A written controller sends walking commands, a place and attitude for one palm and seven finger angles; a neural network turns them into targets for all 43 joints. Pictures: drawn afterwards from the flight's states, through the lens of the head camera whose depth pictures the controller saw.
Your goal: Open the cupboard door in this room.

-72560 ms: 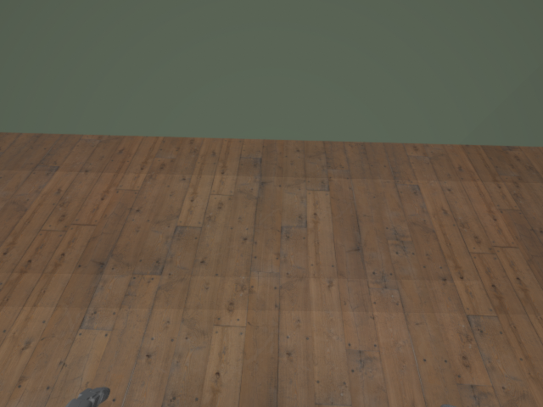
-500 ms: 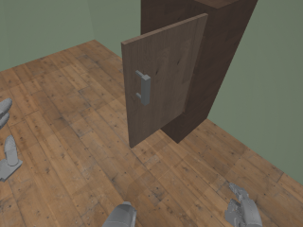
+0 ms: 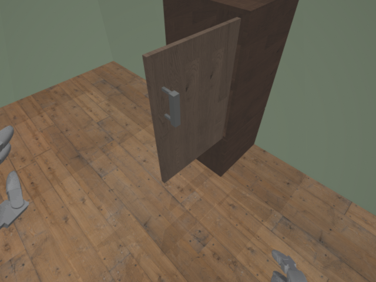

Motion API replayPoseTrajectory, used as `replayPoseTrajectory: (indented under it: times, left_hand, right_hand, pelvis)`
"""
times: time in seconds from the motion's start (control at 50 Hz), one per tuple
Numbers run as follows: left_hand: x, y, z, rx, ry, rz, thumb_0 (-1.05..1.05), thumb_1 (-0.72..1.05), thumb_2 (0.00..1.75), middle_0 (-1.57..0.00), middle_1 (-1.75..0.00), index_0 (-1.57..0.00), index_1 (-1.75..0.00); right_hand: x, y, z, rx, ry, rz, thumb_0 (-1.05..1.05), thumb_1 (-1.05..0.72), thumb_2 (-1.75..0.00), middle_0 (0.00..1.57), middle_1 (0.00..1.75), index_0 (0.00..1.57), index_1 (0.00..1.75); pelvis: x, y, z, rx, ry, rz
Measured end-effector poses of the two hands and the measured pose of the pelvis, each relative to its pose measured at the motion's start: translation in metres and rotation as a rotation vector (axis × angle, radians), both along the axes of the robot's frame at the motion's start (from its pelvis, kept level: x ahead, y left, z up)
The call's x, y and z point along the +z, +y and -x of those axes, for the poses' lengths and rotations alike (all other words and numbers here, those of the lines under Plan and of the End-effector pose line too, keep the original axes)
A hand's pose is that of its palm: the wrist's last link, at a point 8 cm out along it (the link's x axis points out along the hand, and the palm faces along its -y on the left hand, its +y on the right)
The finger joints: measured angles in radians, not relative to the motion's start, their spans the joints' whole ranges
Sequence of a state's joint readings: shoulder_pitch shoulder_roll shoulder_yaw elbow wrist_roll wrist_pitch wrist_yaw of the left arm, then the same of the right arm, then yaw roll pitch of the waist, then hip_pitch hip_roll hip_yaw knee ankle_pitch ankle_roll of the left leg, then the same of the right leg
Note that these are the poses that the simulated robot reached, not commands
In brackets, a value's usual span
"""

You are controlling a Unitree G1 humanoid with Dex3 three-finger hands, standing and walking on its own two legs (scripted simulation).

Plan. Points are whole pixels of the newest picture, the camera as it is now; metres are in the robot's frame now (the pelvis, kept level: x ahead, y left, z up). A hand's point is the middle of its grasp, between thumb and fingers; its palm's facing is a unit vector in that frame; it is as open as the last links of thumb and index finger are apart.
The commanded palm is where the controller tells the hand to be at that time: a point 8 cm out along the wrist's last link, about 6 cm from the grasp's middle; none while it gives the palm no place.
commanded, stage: stop stepping back and stand still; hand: left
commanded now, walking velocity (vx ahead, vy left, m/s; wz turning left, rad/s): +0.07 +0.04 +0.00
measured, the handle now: (170, 106) +0.61 +0.08 +0.03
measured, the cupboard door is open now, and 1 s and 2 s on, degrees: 88 88 88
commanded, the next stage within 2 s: let the arm hang, fingers relaxed in 0.18 s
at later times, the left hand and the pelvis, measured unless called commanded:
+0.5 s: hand out of the picture +0.13 +0.21 -0.11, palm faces +0.03 -0.95 -0.31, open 7.4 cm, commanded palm none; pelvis -0.02 +0.00 -0.01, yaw +3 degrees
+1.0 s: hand out of the picture -0.03 +0.20 -0.16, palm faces +0.08 -0.97 -0.24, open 7.3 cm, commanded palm none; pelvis -0.02 +0.01 +0.01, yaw +2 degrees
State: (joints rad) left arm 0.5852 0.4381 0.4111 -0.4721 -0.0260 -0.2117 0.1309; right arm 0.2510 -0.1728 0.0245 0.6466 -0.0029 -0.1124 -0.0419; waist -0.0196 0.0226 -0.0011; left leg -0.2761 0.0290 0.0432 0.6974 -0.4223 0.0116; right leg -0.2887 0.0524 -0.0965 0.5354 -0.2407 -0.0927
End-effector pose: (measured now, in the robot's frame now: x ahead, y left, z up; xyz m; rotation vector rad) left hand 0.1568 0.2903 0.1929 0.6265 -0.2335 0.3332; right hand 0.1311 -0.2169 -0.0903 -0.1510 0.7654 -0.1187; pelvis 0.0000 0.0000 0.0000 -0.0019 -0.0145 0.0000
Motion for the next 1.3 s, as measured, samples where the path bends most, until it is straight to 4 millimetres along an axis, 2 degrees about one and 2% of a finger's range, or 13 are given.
replayPoseTrajectory:
  times: [0.16, 0.3, 0.34, 0.42, 0.5, 0.54, 0.58, 0.72, 0.8, 0.88, 1.04, 1.14, 1.3]
  left_hand:
    - [-0.011, 0.008, 0.013, 0.068, -0.033, 0.081, 0.01, 0.89, 0.90, -0.21, -0.30, -0.21, -0.30]
    - [-0.009, 0.009, 0.005, 0.056, -0.023, 0.042, 0.01, 0.89, 0.90, -0.21, -0.30, -0.21, -0.30]
    - [-0.047, 0.014, -0.008, 0.063, 0.159, 0.089, 0.00, 0.89, 0.90, -0.20, -0.30, -0.20, -0.30]
    - [-0.167, 0.005, -0.005, 0.133, 0.653, 0.287, 0.00, 0.90, 0.90, -0.20, -0.30, -0.19, -0.30]
    - [-0.267, -0.036, 0.043, 0.150, 1.035, 0.475, 0.01, 0.91, 0.90, -0.19, -0.30, -0.19, -0.30]
    - [-0.301, -0.062, 0.074, 0.153, 1.185, 0.566, 0.01, 0.91, 0.90, -0.20, -0.30, -0.19, -0.30]
    - [-0.320, -0.079, 0.102, 0.193, 1.269, 0.661, 0.00, 0.93, 0.90, -0.20, -0.30, -0.20, -0.30]
    - [-0.323, -0.057, 0.158, 0.346, 1.390, 0.656, -0.04, 0.99, 0.90, -0.21, -0.30, -0.20, -0.30]
    - [-0.318, -0.046, 0.185, 0.412, 1.472, 0.630, -0.02, 0.96, 0.90, -0.20, -0.30, -0.20, -0.30]
    - [-0.316, -0.041, 0.198, 0.445, 1.513, 0.625, -0.01, 0.93, 0.90, -0.20, -0.30, -0.20, -0.30]
    - [-0.320, -0.050, 0.190, 0.411, 1.514, 0.660, 0.00, 0.91, 0.90, -0.20, -0.30, -0.19, -0.30]
    - [-0.324, -0.059, 0.177, 0.369, 1.501, 0.683, 0.00, 0.91, 0.90, -0.20, -0.30, -0.19, -0.30]
    - [-0.325, -0.055, 0.174, 0.368, 1.512, 0.683, 0.01, 0.92, 0.90, -0.20, -0.30, -0.20, -0.30]
  right_hand:
    - [0.010, -0.029, 0.007, 0.000, 0.020, 0.120, 0.01, -0.91, -0.90, 0.21, 0.30, 0.20, 0.30]
    - [0.015, -0.025, -0.006, 0.010, -0.040, 0.092, 0.01, -0.91, -0.90, 0.20, 0.30, 0.20, 0.30]
    - [0.001, -0.025, -0.010, 0.047, -0.005, 0.058, 0.01, -0.91, -0.90, 0.20, 0.30, 0.20, 0.30]
    - [-0.027, -0.024, -0.003, 0.045, 0.095, 0.014, 0.01, -0.91, -0.90, 0.20, 0.30, 0.20, 0.30]
    - [-0.039, -0.021, 0.031, 0.036, 0.239, 0.015, 0.01, -0.91, -0.90, 0.21, 0.30, 0.20, 0.30]
    - [-0.042, -0.019, 0.056, 0.029, 0.330, 0.024, 0.01, -0.91, -0.90, 0.20, 0.30, 0.20, 0.30]
    - [-0.043, -0.018, 0.081, 0.028, 0.426, 0.032, 0.01, -0.91, -0.90, 0.20, 0.30, 0.20, 0.30]
    - [-0.048, -0.008, 0.150, 0.004, 0.665, 0.005, 0.01, -0.91, -0.90, 0.20, 0.30, 0.20, 0.30]
    - [-0.053, 0.000, 0.170, -0.028, 0.708, -0.030, 0.01, -0.91, -0.90, 0.20, 0.30, 0.20, 0.30]
    - [-0.055, 0.009, 0.182, -0.044, 0.735, -0.054, 0.01, -0.91, -0.90, 0.20, 0.30, 0.20, 0.30]
    - [-0.054, 0.027, 0.188, -0.049, 0.748, -0.075, 0.00, -0.91, -0.90, 0.20, 0.30, 0.20, 0.30]
    - [-0.053, 0.035, 0.181, -0.053, 0.727, -0.076, 0.00, -0.91, -0.90, 0.20, 0.30, 0.20, 0.30]
    - [-0.051, 0.039, 0.163, -0.055, 0.690, -0.073, 0.00, -0.91, -0.90, 0.20, 0.30, 0.20, 0.30]
  pelvis:
    - [0.001, 0.001, 0.005, 0.015, -0.009, 0.001]
    - [0.003, 0.000, 0.004, 0.014, -0.012, -0.013]
    - [0.001, 0.002, 0.006, 0.028, 0.004, -0.011]
    - [-0.004, 0.006, 0.012, 0.040, 0.011, -0.013]
    - [-0.006, 0.003, 0.016, 0.047, -0.008, -0.015]
    - [-0.005, 0.001, 0.017, 0.048, -0.015, -0.017]
    - [-0.003, -0.001, 0.019, 0.053, -0.014, -0.012]
    - [0.005, -0.004, 0.021, 0.060, -0.009, 0.000]
    - [0.008, -0.001, 0.019, 0.053, -0.014, 0.000]
    - [0.009, 0.002, 0.017, 0.046, -0.017, 0.001]
    - [0.010, 0.010, 0.015, 0.036, -0.017, -0.004]
    - [0.011, 0.014, 0.013, 0.032, -0.017, -0.007]
    - [0.012, 0.019, 0.007, 0.027, -0.012, -0.007]
